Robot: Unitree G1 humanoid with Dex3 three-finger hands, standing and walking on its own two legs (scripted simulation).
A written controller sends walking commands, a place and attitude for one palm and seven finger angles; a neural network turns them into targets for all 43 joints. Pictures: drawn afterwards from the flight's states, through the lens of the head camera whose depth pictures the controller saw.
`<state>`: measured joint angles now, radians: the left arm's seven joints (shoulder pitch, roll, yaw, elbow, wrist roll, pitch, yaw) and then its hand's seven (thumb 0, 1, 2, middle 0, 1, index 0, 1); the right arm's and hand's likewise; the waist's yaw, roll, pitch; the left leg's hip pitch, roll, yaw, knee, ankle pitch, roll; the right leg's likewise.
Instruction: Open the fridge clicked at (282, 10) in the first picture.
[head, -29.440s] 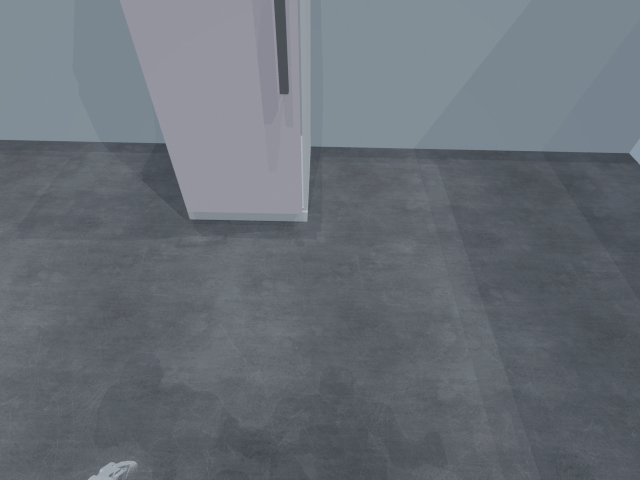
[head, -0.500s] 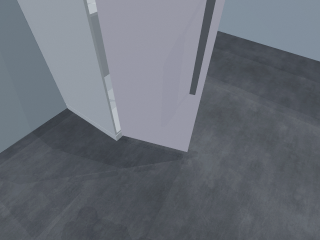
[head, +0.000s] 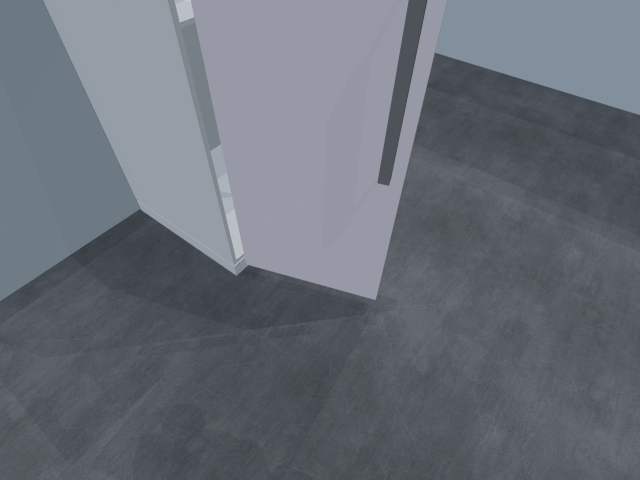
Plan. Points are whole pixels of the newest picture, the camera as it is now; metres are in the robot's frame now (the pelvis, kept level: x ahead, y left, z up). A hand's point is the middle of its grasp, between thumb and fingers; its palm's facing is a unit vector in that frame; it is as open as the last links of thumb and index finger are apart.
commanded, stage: look to check the result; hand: right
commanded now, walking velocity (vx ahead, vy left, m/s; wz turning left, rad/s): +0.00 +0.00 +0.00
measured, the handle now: (403, 82) +0.78 -0.11 +0.12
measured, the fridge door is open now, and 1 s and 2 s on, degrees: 71 71 71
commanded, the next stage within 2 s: stand and wait in 0.48 s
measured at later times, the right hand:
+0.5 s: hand out of the picture +0.04 -0.20 -0.18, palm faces +0.02 +0.98 -0.21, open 7.4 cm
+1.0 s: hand out of the picture +0.10 -0.23 -0.16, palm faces +0.00 +0.95 -0.30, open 7.4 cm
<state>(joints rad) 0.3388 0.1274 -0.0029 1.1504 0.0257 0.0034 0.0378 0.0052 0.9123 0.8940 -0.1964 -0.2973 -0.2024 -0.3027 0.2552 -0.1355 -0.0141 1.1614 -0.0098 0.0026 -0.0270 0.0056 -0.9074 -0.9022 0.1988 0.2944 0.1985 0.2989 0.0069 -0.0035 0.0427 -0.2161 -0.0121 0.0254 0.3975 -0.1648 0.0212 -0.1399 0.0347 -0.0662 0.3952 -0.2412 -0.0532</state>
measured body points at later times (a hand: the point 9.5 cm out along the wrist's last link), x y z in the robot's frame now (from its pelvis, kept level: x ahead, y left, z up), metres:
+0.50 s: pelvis +0.01 -0.01 +0.00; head +0.03 -0.01 +0.45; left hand +0.03 +0.23 -0.16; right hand +0.04 -0.25 -0.16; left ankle +0.03 +0.11 -0.74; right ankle -0.02 -0.08 -0.74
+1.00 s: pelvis +0.02 +0.00 +0.00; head +0.05 +0.00 +0.45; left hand +0.08 +0.27 -0.14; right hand +0.10 -0.28 -0.14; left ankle +0.03 +0.11 -0.74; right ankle -0.02 -0.08 -0.74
